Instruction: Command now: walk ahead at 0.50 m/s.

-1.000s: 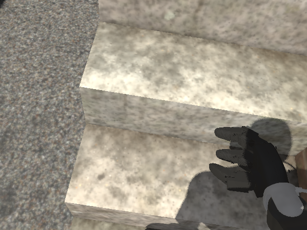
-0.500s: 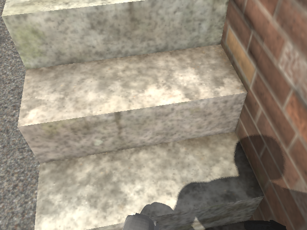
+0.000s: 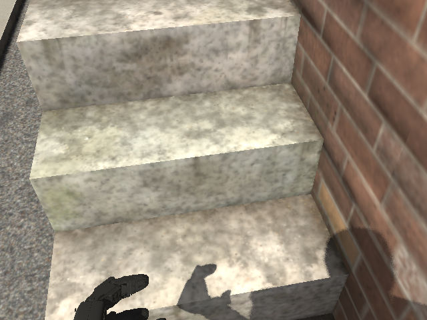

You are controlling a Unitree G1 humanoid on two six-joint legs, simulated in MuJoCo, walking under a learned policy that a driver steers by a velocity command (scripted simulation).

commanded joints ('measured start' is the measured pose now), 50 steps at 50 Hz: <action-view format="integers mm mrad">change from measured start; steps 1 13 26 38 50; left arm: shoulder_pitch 74 335 7 254 -55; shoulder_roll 59 159 151 214 137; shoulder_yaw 36 55 34 104 50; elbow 16 57 73 -19 -88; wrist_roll -26 -29 38 71 59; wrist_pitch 25 11 -40 117 123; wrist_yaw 34 37 65 85 25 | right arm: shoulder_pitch -103 -81 -131 -127 67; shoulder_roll -112 -190 -52 -12 -166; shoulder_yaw -22 -66 2 34 -27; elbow -79 -158 -230 -214 -248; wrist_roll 21 119 -39 61 40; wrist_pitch -82 -1 151 106 -33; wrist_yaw -6 -22 -57 -21 -47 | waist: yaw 32 90 -111 120 -53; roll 49 133 -130 -181 126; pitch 184 -378 82 10 66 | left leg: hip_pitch -125 56 -352 106 527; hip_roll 233 43 -153 103 335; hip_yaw -214 -97 -323 -148 -255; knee -528 -56 1023 -1060 -476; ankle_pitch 53 1064 364 856 981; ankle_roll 189 -11 -93 -28 193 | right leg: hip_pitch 7 1116 303 902 -55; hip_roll -15 -104 -297 -5 -175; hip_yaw -80 -8 125 -76 -229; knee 56 -1120 -1106 -745 -170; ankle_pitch -1 2 -457 74 -513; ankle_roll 6 -35 -61 -60 30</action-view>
